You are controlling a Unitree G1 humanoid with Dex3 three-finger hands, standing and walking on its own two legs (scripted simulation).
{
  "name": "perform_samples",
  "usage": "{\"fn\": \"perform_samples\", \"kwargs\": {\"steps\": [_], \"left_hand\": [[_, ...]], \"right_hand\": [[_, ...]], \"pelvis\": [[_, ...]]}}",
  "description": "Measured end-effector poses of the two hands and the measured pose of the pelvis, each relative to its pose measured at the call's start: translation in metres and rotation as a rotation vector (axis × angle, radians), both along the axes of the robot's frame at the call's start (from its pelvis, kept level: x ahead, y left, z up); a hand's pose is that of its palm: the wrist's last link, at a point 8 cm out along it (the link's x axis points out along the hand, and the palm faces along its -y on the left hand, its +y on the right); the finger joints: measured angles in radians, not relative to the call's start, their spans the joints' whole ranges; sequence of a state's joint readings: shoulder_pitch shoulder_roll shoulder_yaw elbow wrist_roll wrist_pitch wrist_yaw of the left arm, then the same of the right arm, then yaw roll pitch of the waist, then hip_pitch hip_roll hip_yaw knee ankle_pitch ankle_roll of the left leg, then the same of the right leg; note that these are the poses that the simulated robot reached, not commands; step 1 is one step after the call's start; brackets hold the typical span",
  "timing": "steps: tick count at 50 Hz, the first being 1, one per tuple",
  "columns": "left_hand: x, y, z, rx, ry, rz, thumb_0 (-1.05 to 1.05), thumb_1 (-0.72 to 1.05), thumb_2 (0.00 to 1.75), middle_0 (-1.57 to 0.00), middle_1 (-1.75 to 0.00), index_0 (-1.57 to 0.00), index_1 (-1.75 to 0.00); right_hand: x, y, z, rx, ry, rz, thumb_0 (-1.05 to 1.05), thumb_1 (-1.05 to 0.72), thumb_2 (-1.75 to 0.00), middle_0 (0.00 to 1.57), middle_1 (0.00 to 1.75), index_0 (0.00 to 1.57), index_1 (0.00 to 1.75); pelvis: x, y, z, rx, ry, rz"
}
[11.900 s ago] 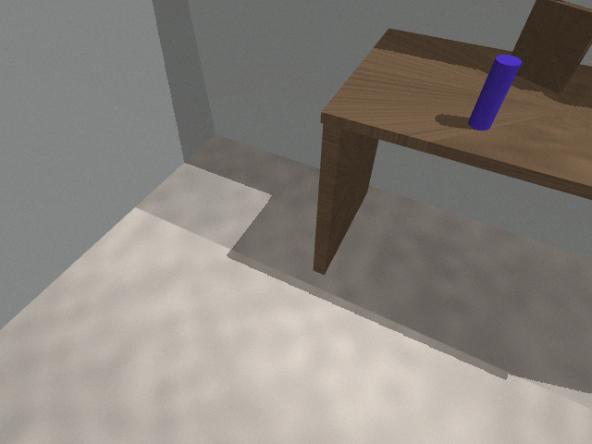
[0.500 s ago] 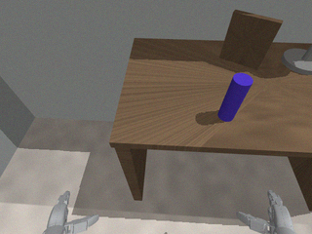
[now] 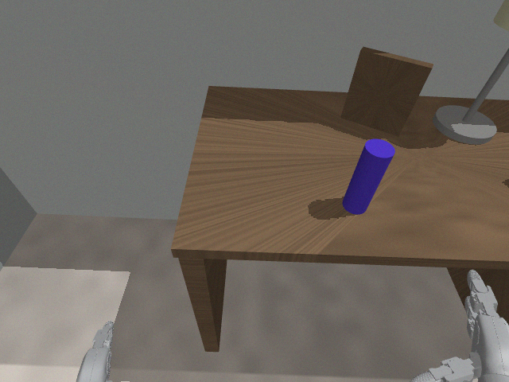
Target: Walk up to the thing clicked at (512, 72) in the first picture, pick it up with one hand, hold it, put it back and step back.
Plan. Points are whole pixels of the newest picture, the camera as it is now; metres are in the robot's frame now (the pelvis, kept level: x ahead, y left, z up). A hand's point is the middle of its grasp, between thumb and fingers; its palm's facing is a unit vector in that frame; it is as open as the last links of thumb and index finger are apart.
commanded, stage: rise first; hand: right
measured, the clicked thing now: (365, 179) +0.46 -0.20 +0.06
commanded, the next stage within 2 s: go down in 1.06 s
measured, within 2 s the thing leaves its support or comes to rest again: neither
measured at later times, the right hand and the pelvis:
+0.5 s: hand (481, 338) +0.16 -0.25 +0.09, palm faces +0.34 +0.85 -0.41, open 17.5 cm; pelvis -0.02 +0.00 +0.00, yaw -1 degrees
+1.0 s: hand (500, 326) +0.16 -0.25 +0.13, palm faces +0.36 +0.84 -0.41, open 17.4 cm; pelvis -0.03 +0.00 +0.00, yaw -1 degrees
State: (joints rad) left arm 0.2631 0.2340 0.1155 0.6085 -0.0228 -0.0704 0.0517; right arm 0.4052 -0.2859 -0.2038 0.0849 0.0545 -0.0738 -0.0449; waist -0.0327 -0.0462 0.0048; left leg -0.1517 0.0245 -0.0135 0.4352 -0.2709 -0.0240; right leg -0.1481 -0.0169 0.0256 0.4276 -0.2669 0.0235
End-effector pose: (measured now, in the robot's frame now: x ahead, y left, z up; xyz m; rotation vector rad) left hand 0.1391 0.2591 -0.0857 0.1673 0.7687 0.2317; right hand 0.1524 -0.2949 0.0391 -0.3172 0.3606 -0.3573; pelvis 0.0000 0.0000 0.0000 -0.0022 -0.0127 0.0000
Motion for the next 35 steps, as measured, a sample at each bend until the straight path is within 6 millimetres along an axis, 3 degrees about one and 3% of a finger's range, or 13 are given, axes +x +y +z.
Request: {"fn": "perform_samples", "kwargs": {"steps": [17, 35], "left_hand": [[-0.01, 0.004, 0.003, -0.003, -0.04, -0.002, -0.01, -0.53, 0.04, -0.06, -0.05, -0.05, -0.06], [-0.023, 0.003, 0.003, -0.013, -0.065, -0.014, -0.01, -0.54, 0.05, -0.06, -0.05, -0.05, -0.07]], "right_hand": [[-0.02, 0.002, 0.058, -0.112, -0.212, 0.045, -0.01, 0.55, -0.03, 0.05, 0.05, 0.06, 0.05], [-0.028, 0.004, 0.094, -0.187, -0.372, 0.081, -0.01, 0.54, -0.03, 0.06, 0.05, 0.06, 0.05]], "pelvis": [[-0.017, 0.003, 0.0, -0.002, -0.034, -0.008], [-0.031, 0.006, 0.0, -0.004, -0.05, -0.015]]}}
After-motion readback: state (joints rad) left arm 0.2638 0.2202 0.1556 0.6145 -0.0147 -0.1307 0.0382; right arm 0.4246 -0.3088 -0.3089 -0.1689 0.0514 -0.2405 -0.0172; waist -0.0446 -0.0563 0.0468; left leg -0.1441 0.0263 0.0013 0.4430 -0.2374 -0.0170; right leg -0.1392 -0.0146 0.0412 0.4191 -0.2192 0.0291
